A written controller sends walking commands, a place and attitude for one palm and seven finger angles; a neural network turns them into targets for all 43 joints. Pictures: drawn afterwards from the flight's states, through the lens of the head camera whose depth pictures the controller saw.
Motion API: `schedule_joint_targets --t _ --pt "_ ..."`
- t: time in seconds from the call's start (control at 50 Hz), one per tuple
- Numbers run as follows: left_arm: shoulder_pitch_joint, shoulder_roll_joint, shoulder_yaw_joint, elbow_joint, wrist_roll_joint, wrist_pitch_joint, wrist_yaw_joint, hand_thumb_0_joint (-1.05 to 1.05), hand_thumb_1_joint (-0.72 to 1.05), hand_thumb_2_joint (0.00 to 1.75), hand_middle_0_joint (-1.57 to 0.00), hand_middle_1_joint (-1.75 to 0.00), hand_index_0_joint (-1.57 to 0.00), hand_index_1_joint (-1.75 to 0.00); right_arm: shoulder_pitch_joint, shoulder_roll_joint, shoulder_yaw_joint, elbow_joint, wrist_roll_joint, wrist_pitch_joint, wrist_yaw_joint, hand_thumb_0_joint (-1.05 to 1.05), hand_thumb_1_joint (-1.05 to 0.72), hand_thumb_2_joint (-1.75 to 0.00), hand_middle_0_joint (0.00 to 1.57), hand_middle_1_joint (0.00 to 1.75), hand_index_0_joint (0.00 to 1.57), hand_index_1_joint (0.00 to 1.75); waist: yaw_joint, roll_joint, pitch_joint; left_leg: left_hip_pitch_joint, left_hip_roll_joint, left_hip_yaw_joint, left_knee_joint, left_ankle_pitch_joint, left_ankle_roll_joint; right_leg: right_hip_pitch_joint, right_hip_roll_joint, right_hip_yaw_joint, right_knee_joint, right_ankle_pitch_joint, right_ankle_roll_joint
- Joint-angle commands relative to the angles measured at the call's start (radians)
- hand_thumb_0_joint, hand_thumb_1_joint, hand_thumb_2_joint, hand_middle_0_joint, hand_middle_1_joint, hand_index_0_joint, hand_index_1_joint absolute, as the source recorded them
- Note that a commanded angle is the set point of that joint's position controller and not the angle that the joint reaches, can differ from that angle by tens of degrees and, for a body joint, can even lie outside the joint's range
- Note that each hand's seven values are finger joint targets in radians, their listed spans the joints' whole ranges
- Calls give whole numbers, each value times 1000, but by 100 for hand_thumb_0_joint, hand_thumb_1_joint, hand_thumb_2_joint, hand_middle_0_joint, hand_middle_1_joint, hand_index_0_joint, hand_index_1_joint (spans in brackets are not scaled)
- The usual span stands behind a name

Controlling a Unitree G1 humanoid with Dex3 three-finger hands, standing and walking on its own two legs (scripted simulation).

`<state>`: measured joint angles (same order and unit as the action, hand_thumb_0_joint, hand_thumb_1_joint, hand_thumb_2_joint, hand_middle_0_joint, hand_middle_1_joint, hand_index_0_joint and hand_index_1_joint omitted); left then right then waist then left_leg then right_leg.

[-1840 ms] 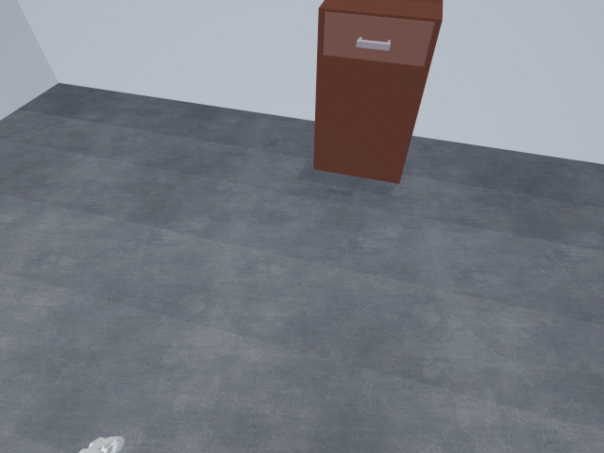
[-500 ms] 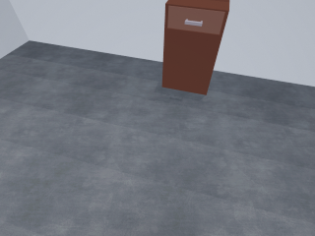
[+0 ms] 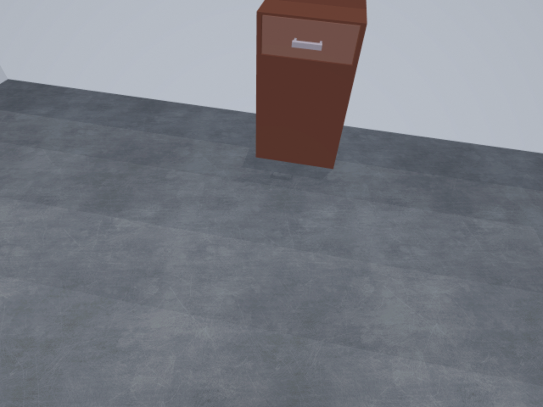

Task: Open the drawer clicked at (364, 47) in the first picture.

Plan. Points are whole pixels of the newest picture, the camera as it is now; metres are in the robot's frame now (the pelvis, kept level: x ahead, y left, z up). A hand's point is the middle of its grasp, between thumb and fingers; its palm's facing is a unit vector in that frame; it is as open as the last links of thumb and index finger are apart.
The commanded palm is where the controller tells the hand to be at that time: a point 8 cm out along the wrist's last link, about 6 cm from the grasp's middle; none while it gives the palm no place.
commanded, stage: walk to a spot facing it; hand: left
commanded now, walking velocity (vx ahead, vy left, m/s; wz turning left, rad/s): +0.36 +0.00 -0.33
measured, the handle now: (307, 43) +1.51 -0.05 -0.07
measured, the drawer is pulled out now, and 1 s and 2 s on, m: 0.00 0.00 0.00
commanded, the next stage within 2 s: turn to face it in 1.34 s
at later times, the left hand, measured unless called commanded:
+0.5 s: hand out of the picture +0.16 +0.16 -0.18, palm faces -0.05 -0.99 -0.12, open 7.4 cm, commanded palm none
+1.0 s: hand (233, 233) +0.53 +0.13 -0.16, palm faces -0.32 -0.94 -0.15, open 7.4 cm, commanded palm none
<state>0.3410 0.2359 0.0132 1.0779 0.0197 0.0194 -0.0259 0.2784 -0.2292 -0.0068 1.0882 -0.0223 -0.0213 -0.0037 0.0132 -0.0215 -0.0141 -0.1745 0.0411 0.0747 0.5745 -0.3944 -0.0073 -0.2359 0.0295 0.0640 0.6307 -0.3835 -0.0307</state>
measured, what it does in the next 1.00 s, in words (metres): walks ahead, turning right: right foot, then left foot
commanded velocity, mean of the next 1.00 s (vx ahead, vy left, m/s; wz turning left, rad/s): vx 0.37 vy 0.00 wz -0.26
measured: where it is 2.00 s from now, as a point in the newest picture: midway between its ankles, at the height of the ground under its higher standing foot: (306, 289)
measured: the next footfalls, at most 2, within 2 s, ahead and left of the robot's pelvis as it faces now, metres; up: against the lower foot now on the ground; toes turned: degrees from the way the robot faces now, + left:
right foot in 0.16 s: +0.12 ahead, -0.13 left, +0.00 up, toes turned -9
left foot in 0.52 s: +0.34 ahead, +0.10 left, +0.00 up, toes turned +3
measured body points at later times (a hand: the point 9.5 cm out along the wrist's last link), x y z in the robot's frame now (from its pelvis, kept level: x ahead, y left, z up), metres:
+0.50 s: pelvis +0.18 +0.00 +0.00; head +0.20 +0.02 +0.45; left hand +0.16 +0.22 -0.17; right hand +0.24 -0.24 -0.13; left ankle +0.29 +0.10 -0.72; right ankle +0.08 -0.13 -0.73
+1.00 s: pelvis +0.39 -0.01 +0.01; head +0.42 -0.02 +0.46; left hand +0.55 +0.18 -0.15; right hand +0.22 -0.18 -0.13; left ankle +0.30 +0.10 -0.73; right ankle +0.48 -0.18 -0.69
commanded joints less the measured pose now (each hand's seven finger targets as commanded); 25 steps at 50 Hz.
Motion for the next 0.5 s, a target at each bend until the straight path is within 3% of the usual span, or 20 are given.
schedule_joint_targets --t 0.0,0.02,0.06,0.08,0.1,0.12,0.14,0.16,0.18,0.2,0.22,0.26,0.3,0.4,0.42,0.44,0.46,0.48 --pt "-215 71 36 -172 1 -55 3 0 90 90 -20 -30 -20 -30 190 -184 -58 2 1 -46 -22 0 -90 -90 20 30 20 30 -104 190 175 252 377 -390 -318 298 241 -513 -80 -59 300 -165 5" --pt "-222 58 37 -170 1 -57 -1 0 90 90 -20 -30 -20 -30 180 -174 -55 2 -4 -47 -23 0 -90 -90 20 30 20 30 -91 169 175 215 373 -331 -300 368 228 -469 -108 -62 282 -171 4" --pt "-143 25 40 -143 -2 -56 -11 0 90 90 -20 -30 -20 -30 106 -167 -56 -10 -8 -48 -24 0 -90 -90 20 30 20 30 -33 155 122 126 321 -193 -259 350 168 -286 -112 -106 130 -119 -1" --pt "-63 9 43 -113 0 -54 -15 0 90 90 -20 -30 -20 -30 65 -158 -55 -14 -7 -47 -23 0 -90 -90 20 30 20 30 10 134 105 23 272 -99 -202 304 127 -112 -88 -155 32 -7 -2" --pt "64 14 48 -62 5 -56 -14 0 90 90 -20 -30 -20 -30 51 -149 -52 -12 -3 -46 -21 0 -90 -90 20 30 20 30 66 85 55 -73 199 -17 -42 315 90 100 -32 -206 -65 115 -9" --pt "222 85 66 -12 11 -68 -2 0 90 90 -20 -30 -20 -30 52 -114 -47 -22 10 -50 -12 0 -90 -90 20 30 20 30 128 -79 -19 -227 123 74 232 308 45 323 -124 -52 -148 53 -58" --pt "346 188 91 18 4 -83 20 0 90 90 -20 -30 -20 -30 4 -49 -32 -72 19 -61 -1 0 -90 -90 20 30 20 30 159 -348 -42 -472 15 119 522 -88 6 436 -398 408 -339 78 -170" --pt "337 190 84 14 -11 -75 32 0 90 90 -20 -30 -20 -30 -73 -63 -41 -100 13 -59 -2 0 -90 -90 20 30 20 30 153 -192 -3 -547 41 13 640 -174 11 379 -449 528 -400 50 -242" --pt "254 170 78 -4 -5 -74 35 0 90 90 -20 -30 -20 -30 -115 -44 -45 -101 11 -56 2 0 -90 -90 20 30 20 30 127 -119 72 -575 82 -25 687 -98 12 262 -431 492 -414 -39 -246" --pt "179 134 68 -23 0 -74 40 0 90 90 -20 -30 -20 -30 -113 -38 -46 -96 3 -50 6 0 -90 -90 20 30 20 30 90 -97 131 -562 112 -44 676 -49 9 151 -414 446 -435 -115 -231" --pt "111 98 59 -40 6 -75 45 0 90 90 -20 -30 -20 -30 -77 -27 -49 -82 -3 -42 9 0 -90 -90 20 30 20 30 46 -64 136 -514 129 -52 629 -17 2 77 -389 361 -435 -96 -211" --pt "58 71 54 -45 14 -81 46 0 90 90 -20 -30 -20 -30 -16 11 -51 -59 -6 -27 14 0 -90 -90 20 30 20 30 -3 -58 114 -411 123 -11 499 18 -15 1 -321 198 -425 37 -173" --pt "64 73 53 -33 11 -86 41 0 90 90 -20 -30 -20 -30 -15 26 -50 -67 -2 -19 21 0 -90 -90 20 30 20 30 -11 -78 111 -379 107 20 388 84 -24 -9 -278 122 -434 94 -157" --pt "78 87 59 -13 9 -90 37 0 90 90 -20 -30 -20 -30 -98 26 -52 -118 5 -37 35 0 -90 -90 20 30 20 30 5 -110 111 -294 69 57 145 160 -17 39 -249 62 -404 160 -127" --pt "70 89 61 -12 8 -89 37 0 90 90 -20 -30 -20 -30 -94 21 -54 -122 6 -40 34 0 -90 -90 20 30 20 30 -5 -111 119 -257 64 60 107 169 -12 36 -248 59 -389 168 -120" --pt "59 89 65 -14 9 -87 37 0 90 90 -20 -30 -20 -30 -69 11 -59 -116 6 -44 32 0 -90 -90 20 30 20 30 -21 -79 120 -175 57 68 62 189 -11 -1 -243 51 -362 151 -109" --pt "40 87 67 -17 6 -83 36 0 90 90 -20 -30 -20 -30 -5 -5 -64 -98 4 -49 26 0 -90 -90 20 30 20 30 -57 -45 109 -51 38 82 7 207 -10 -53 -214 22 -292 162 -92" --pt "31 65 65 -24 4 -80 33 0 90 90 -20 -30 -20 -30 116 -45 -73 -62 0 -55 15 0 -90 -90 20 30 20 30 -108 36 57 112 47 53 -44 167 -2 -99 -160 -12 -118 222 -73"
